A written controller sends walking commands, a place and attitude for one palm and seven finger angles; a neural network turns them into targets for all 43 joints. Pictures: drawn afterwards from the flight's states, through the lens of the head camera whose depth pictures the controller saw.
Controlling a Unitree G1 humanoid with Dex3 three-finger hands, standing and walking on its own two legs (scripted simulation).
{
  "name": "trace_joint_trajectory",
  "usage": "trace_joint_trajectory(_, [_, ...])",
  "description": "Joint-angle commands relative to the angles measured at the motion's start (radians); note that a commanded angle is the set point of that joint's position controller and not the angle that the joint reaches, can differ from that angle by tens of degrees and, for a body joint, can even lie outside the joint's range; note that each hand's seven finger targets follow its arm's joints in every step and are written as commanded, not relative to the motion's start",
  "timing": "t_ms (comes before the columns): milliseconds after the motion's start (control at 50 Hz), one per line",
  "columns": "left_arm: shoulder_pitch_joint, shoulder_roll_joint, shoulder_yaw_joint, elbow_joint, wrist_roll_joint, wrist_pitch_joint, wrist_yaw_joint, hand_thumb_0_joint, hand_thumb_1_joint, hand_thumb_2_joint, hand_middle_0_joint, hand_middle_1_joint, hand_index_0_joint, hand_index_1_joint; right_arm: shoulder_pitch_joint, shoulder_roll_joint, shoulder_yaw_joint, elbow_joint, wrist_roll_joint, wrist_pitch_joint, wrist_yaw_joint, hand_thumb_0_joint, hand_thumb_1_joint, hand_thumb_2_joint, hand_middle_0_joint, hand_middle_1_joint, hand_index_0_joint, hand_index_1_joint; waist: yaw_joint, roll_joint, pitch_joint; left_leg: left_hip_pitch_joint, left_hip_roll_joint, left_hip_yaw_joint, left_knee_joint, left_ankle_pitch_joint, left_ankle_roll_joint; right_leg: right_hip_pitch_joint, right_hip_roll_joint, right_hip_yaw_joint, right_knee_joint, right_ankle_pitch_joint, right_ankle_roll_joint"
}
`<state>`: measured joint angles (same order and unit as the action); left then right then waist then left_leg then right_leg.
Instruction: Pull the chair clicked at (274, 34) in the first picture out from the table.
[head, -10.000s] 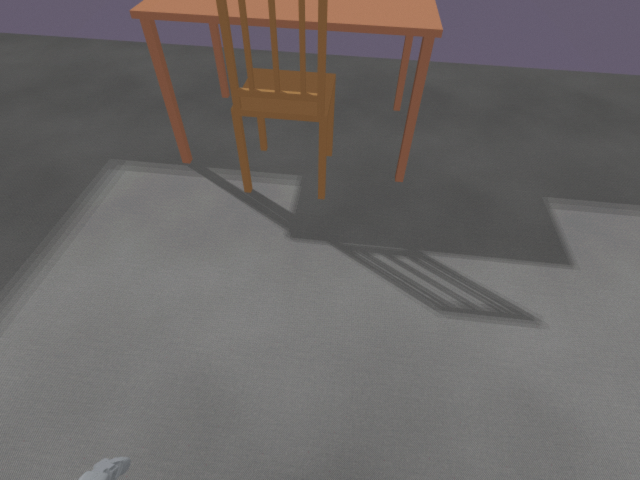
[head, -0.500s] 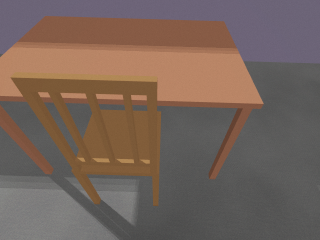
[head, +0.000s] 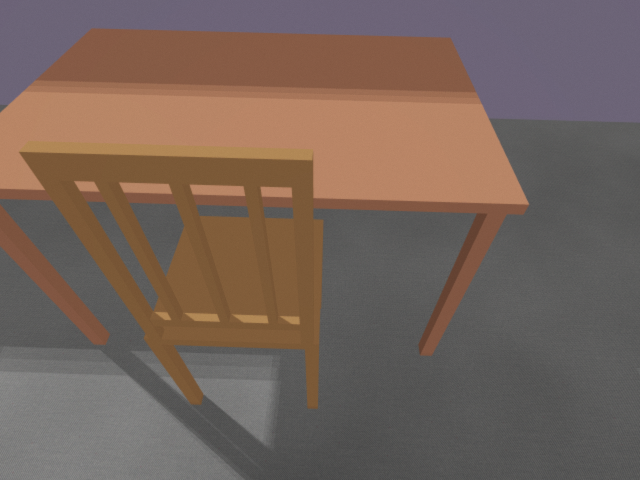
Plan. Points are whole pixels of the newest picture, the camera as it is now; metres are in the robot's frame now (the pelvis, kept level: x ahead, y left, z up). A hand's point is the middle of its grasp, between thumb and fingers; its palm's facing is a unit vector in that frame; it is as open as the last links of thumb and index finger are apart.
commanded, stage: raise the hand toward the chair's back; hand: left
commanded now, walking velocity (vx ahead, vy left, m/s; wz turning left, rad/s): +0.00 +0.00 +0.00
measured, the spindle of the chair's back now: (206, 263) +0.46 +0.23 -0.06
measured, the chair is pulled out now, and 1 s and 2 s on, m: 0.00 0.00 0.00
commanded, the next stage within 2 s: none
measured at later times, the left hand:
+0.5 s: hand out of the picture +0.11 +0.18 -0.08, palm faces +0.18 -0.98 -0.06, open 10.2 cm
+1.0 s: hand (170, 450) +0.16 +0.20 -0.05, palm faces +0.03 -1.00 -0.08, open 14.6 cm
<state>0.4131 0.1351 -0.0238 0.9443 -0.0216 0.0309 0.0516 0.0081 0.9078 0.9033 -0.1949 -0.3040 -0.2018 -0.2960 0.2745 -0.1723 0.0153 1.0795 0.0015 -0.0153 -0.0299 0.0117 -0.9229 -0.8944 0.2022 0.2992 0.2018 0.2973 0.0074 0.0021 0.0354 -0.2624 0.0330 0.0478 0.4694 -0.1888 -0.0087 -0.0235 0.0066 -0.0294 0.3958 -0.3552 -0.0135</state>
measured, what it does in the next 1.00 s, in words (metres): lowers itself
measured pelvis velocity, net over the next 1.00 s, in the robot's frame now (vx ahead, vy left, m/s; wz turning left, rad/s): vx -0.07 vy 0.01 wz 0.00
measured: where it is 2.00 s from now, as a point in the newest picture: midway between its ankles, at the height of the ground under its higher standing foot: outside the picture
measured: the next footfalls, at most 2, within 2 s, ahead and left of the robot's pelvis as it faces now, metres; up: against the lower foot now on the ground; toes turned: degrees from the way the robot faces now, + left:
none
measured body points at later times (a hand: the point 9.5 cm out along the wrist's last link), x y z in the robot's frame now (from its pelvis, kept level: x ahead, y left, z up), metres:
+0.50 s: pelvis -0.07 -0.01 -0.10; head -0.02 +0.00 +0.34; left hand +0.09 +0.24 -0.07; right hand +0.18 -0.24 -0.14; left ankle +0.04 +0.13 -0.74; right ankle -0.09 -0.10 -0.74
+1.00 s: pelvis -0.07 +0.01 -0.10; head +0.00 +0.01 +0.34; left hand +0.16 +0.25 -0.04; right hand +0.08 -0.24 -0.19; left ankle +0.04 +0.13 -0.74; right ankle -0.09 -0.10 -0.74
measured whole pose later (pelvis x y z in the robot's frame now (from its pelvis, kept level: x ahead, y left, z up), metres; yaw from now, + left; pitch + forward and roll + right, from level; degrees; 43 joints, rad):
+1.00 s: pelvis -0.07 +0.01 -0.10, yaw +0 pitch +15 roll -3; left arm 0.36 0.22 0.14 0.02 -0.24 -0.46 -0.19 0.00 -0.11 0.47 -0.09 -0.14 -0.10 -0.14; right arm 0.26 -0.25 -0.03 0.61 0.01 -0.20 -0.07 0.02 -0.90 -0.89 0.20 0.30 0.20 0.30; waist -0.01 0.06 -0.13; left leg -1.06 0.06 -0.02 1.17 -0.37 0.01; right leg -0.82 0.02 -0.07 1.19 -0.63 -0.01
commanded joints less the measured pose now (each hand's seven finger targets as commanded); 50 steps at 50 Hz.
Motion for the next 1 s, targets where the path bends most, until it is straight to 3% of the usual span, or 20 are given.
trace_joint_trajectory(0, [-0.258,0.200,0.089,-1.021,-0.081,-0.221,0.076,0.000,0.830,0.870,-0.193,-0.289,-0.193,-0.289,-0.047,-0.202,-0.052,-0.277,0.009,-0.264,-0.073,0.000,-0.900,-0.900,0.200,0.300,0.200,0.300,-0.042,0.238,-0.285,0.329,0.020,-0.003,0.001,0.334,0.040,-0.277,-0.013,-0.041,0.104,0.249,-0.020])
trace_joint_trajectory(20, [0.047,-0.018,-0.032,-0.749,-0.097,-0.116,0.067,0.000,0.807,0.860,-0.191,-0.285,-0.191,-0.285,-0.025,-0.149,-0.045,-0.269,0.048,-0.272,-0.052,0.000,-0.900,-0.900,0.200,0.300,0.200,0.300,-0.056,0.120,-0.141,0.214,0.014,-0.032,0.004,0.283,0.059,-0.318,-0.014,-0.067,0.125,0.223,-0.008])
trace_joint_trajectory(40, [-0.078,-0.003,-0.042,-1.021,-0.140,-0.140,0.041,0.000,0.783,0.850,-0.188,-0.282,-0.188,-0.282,-0.023,-0.178,-0.053,-0.353,0.054,-0.269,-0.049,0.000,-0.900,-0.900,0.200,0.300,0.200,0.300,-0.040,0.098,-0.176,0.173,0.005,-0.056,0.038,0.240,0.053,-0.300,-0.021,-0.081,0.136,0.260,0.000])
trace_joint_trajectory(100, [-0.075,-0.005,-0.035,-0.926,-0.122,-0.262,-0.011,0.000,0.713,0.820,-0.181,-0.271,-0.181,-0.271,-0.046,-0.205,-0.068,-0.420,0.017,-0.300,-0.059,0.000,-0.900,-0.900,0.200,0.300,0.200,0.300,-0.095,-0.151,-0.137,0.011,-0.026,-0.061,0.190,0.119,0.053,-0.511,-0.004,-0.083,0.182,0.200,0.023])
trace_joint_trajectory(120, [-0.038,-0.042,-0.019,-0.788,-0.128,-0.312,-0.042,0.000,0.690,0.810,-0.179,-0.267,-0.179,-0.267,-0.064,-0.203,-0.077,-0.432,0.007,-0.296,-0.052,0.000,-0.900,-0.900,0.200,0.300,0.200,0.300,-0.085,-0.252,-0.065,-0.115,-0.024,-0.078,0.236,0.043,0.041,-0.621,-0.002,-0.092,0.231,0.133,0.028])
trace_joint_trajectory(160, [0.096,-0.048,0.027,-0.687,-0.167,-0.451,-0.146,0.000,0.643,0.790,-0.174,-0.260,-0.174,-0.260,-0.123,-0.196,-0.093,-0.474,-0.002,-0.299,-0.029,0.000,-0.900,-0.900,0.200,0.300,0.200,0.300,-0.005,-0.377,-0.056,-0.320,-0.025,-0.077,0.310,-0.059,0.019,-0.714,-0.004,-0.071,0.322,0.049,0.029])
trace_joint_trajectory(180, [0.204,-0.012,0.080,-0.655,-0.190,-0.508,-0.215,0.000,0.620,0.780,-0.172,-0.256,-0.172,-0.256,-0.147,-0.191,-0.099,-0.499,0.006,-0.296,-0.009,0.000,-0.900,-0.900,0.200,0.300,0.200,0.300,0.056,-0.311,-0.067,-0.362,-0.031,-0.069,0.330,-0.050,0.007,-0.689,-0.010,-0.048,0.360,0.078,0.013])
trace_joint_trajectory(220, [0.178,0.068,0.161,-0.688,-0.242,-0.605,-0.357,0.000,0.573,0.760,-0.167,-0.249,-0.167,-0.249,-0.186,-0.210,-0.108,-0.570,0.009,-0.288,0.018,0.000,-0.900,-0.900,0.200,0.300,0.200,0.300,0.068,-0.205,-0.196,-0.409,-0.046,-0.044,0.414,-0.028,-0.008,-0.651,-0.033,-0.002,0.453,0.190,0.007])
trace_joint_trajectory(280, [0.162,0.185,0.291,-0.701,-0.209,-0.537,-0.356,0.000,0.503,0.730,-0.160,-0.238,-0.160,-0.238,-0.212,-0.196,-0.116,-0.652,0.022,-0.227,0.021,0.000,-0.900,-0.900,0.200,0.300,0.200,0.300,0.116,0.000,-0.296,-0.430,-0.061,0.002,0.458,-0.026,0.005,-0.620,-0.030,0.015,0.515,0.166,-0.006])
trace_joint_trajectory(340, [-0.029,0.146,0.230,-1.000,-0.209,-0.526,-0.267,0.000,0.433,0.700,-0.153,-0.227,-0.153,-0.227,-0.223,-0.164,-0.101,-0.743,0.015,-0.191,0.009,0.000,-0.900,-0.900,0.200,0.300,0.200,0.300,0.066,0.059,-0.335,-0.432,-0.043,0.002,0.507,-0.115,0.026,-0.736,-0.014,0.032,0.527,-0.009,-0.004])
trace_joint_trajectory(420, [-0.222,0.168,0.182,-1.364,-0.177,-0.711,-0.174,0.000,0.340,0.660,-0.144,-0.212,-0.144,-0.212,-0.128,-0.139,-0.097,-0.705,-0.015,-0.201,-0.019,0.000,-0.900,-0.900,0.200,0.300,0.200,0.300,-0.010,0.182,-0.434,-0.363,-0.001,-0.064,0.587,-0.079,0.046,-0.883,0.016,0.021,0.598,-0.045,-0.022])
trace_joint_trajectory(480, [-0.276,0.123,0.059,-1.370,-0.180,-0.772,-0.230,0.000,0.270,0.630,-0.137,-0.201,-0.137,-0.201,-0.119,-0.158,-0.074,-0.663,-0.015,-0.242,-0.039,0.000,-0.900,-0.900,0.200,0.300,0.200,0.300,-0.083,0.139,-0.388,-0.407,0.015,-0.096,0.637,-0.151,0.055,-0.989,0.030,0.022,0.606,-0.132,-0.017])
trace_joint_trajectory(540, [-0.199,0.132,0.031,-1.168,-0.210,-0.673,-0.331,0.000,0.200,0.600,-0.130,-0.190,-0.130,-0.190,-0.107,-0.182,-0.060,-0.642,0.006,-0.267,-0.061,0.000,-0.900,-0.900,0.200,0.300,0.200,0.300,-0.107,0.049,-0.297,-0.521,0.012,-0.100,0.649,-0.264,0.053,-0.980,0.028,0.054,0.540,-0.234,-0.005])
trace_joint_trajectory(580, [-0.134,0.151,0.072,-0.965,-0.216,-0.521,-0.380,0.000,0.153,0.580,-0.125,-0.183,-0.125,-0.183,-0.112,-0.186,-0.056,-0.647,0.025,-0.248,-0.073,0.000,-0.900,-0.900,0.200,0.300,0.200,0.300,-0.077,-0.022,-0.259,-0.596,0.001,-0.095,0.636,-0.311,0.050,-0.951,0.027,0.077,0.496,-0.315,0.001])
trace_joint_trajectory(620, [-0.118,0.204,0.157,-0.975,-0.245,-0.383,-0.394,0.000,0.107,0.560,-0.121,-0.175,-0.121,-0.175,-0.148,-0.197,-0.053,-0.690,0.041,-0.225,-0.081,0.000,-0.900,-0.900,0.200,0.300,0.200,0.300,-0.013,-0.051,-0.335,-0.579,-0.018,-0.081,0.602,-0.292,0.053,-0.838,0.006,0.095,0.455,-0.344,0.008])
trace_joint_trajectory(680, [-0.072,0.251,0.299,-1.026,-0.280,-0.267,-0.315,0.000,0.037,0.530,-0.114,-0.164,-0.114,-0.164,-0.191,-0.168,-0.054,-0.724,0.041,-0.201,-0.087,0.000,-0.900,-0.900,0.200,0.300,0.200,0.300,0.064,-0.047,-0.402,-0.508,-0.024,-0.074,0.551,-0.217,0.049,-0.736,0.002,0.081,0.446,-0.296,0.007])
trace_joint_trajectory(780, [-0.124,0.210,0.296,-1.233,-0.235,-0.438,-0.142,0.000,-0.080,0.480,-0.102,-0.146,-0.102,-0.146,-0.142,-0.125,-0.064,-0.675,0.010,-0.211,-0.061,0.000,-0.900,-0.900,0.200,0.300,0.200,0.300,0.042,0.018,-0.394,-0.427,0.004,-0.082,0.530,-0.074,0.042,-0.801,0.025,-0.018,0.553,-0.047,-0.003])
trace_joint_trajectory(860, [-0.108,0.159,0.177,-1.129,-0.183,-0.580,-0.185,0.000,-0.173,0.440,-0.093,-0.131,-0.093,-0.131,-0.096,-0.148,-0.071,-0.627,-0.003,-0.239,-0.038,0.000,-0.900,-0.900,0.200,0.300,0.200,0.300,-0.033,0.044,-0.325,-0.446,0.009,-0.093,0.565,-0.116,0.042,-0.929,0.028,-0.028,0.583,-0.089,-0.003])
trace_joint_trajectory(900, [-0.100,0.136,0.139,-1.055,-0.197,-0.574,-0.242,0.000,-0.220,0.420,-0.088,-0.124,-0.088,-0.124,-0.090,-0.169,-0.074,-0.629,0.008,-0.248,-0.038,0.000,-0.900,-0.900,0.200,0.300,0.200,0.300,-0.051,0.023,-0.293,-0.488,0.006,-0.094,0.562,-0.192,0.041,-0.945,0.025,-0.018,0.561,-0.157,0.000])
trace_joint_trajectory(980, [-0.074,0.202,0.203,-1.093,-0.244,-0.497,-0.302,0.000,-0.313,0.380,-0.079,-0.109,-0.079,-0.109,-0.085,-0.194,-0.084,-0.656,0.029,-0.257,-0.057,0.000,-0.900,-0.900,0.200,0.300,0.200,0.300,-0.013,0.048,-0.419,-0.406,0.004,-0.094,0.519,-0.173,0.044,-0.856,0.026,-0.017,0.533,-0.133,-0.001])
